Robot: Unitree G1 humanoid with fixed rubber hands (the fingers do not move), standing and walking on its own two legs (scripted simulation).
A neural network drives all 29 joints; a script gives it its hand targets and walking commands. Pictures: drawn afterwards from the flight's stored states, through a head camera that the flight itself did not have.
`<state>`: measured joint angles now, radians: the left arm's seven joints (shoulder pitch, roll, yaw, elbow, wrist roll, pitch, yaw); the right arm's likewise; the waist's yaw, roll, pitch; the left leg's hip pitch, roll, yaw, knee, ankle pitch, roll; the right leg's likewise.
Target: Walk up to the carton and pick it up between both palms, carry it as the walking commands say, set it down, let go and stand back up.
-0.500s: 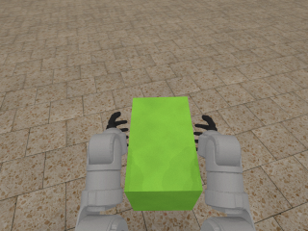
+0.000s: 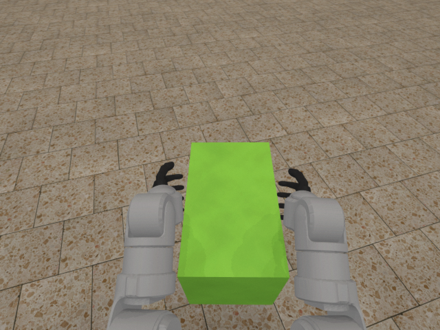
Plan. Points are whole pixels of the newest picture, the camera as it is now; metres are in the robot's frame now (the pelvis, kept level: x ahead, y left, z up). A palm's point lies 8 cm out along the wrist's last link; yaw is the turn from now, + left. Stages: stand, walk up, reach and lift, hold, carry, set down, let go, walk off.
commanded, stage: carry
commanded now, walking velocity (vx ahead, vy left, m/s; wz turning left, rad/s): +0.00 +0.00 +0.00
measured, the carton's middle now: (230, 220) +0.33 +0.00 +0.00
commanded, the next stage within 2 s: hold in 0.10 s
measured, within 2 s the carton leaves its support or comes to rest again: neither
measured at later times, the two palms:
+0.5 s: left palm (172, 218) +0.28 +0.10 +0.08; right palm (315, 228) +0.28 -0.15 +0.07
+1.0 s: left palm (168, 210) +0.30 +0.11 +0.08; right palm (309, 217) +0.30 -0.14 +0.07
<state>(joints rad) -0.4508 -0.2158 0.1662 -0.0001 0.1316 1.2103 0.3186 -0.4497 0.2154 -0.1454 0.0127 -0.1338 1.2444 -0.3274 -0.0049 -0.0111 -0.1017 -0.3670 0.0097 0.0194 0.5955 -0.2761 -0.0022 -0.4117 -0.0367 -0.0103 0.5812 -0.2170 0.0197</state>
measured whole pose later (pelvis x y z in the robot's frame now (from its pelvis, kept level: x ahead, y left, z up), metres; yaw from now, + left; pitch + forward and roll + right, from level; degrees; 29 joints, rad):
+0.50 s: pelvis -0.03 -0.02 +0.01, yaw +3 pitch -9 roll +0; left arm -0.46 -0.22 0.30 0.47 0.34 0.71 0.03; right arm -0.42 0.20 -0.28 0.40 -0.33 0.79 -0.08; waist -0.03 0.01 0.00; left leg -0.14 -0.03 -0.11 0.51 -0.22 -0.01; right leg -0.17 0.02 0.08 0.51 -0.18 0.02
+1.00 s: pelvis -0.01 -0.01 +0.01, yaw +3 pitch -7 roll +0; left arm -0.46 -0.22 0.29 0.46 0.35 0.70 0.03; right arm -0.43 0.21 -0.31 0.41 -0.35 0.77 -0.07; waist -0.04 0.01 0.00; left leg -0.13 -0.04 -0.13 0.46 -0.20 -0.01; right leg -0.14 0.02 0.10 0.42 -0.16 0.03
